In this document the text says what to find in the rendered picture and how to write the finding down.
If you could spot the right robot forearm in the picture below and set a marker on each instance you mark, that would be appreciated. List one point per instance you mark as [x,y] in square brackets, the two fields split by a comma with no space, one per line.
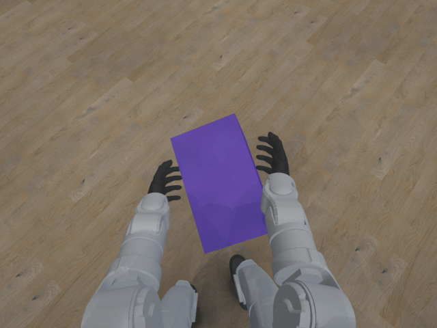
[295,256]

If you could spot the left robot forearm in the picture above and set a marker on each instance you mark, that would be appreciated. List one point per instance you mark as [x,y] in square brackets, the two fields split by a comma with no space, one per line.
[141,251]

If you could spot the robot right upper arm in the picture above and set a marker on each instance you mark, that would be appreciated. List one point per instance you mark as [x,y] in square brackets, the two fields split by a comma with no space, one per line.
[299,304]

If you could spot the robot right hand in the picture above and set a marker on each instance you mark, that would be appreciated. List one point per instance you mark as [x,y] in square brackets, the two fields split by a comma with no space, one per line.
[278,161]

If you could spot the carton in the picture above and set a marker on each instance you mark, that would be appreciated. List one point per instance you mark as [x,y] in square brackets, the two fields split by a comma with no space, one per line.
[222,183]

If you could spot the robot right foot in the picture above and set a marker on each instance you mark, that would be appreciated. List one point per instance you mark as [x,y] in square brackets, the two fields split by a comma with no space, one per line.
[233,264]

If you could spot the robot left thigh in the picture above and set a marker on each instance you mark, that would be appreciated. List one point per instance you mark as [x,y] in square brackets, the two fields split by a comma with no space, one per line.
[179,306]

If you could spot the robot left hand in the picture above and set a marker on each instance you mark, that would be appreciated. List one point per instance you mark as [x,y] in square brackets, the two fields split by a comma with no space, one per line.
[160,180]

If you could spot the robot left upper arm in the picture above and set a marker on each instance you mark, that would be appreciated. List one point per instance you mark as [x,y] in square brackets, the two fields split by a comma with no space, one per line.
[128,307]

